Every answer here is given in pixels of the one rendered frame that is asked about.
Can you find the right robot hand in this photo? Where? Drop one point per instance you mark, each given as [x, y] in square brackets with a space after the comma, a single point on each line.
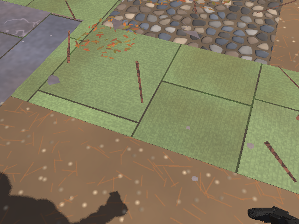
[272, 215]

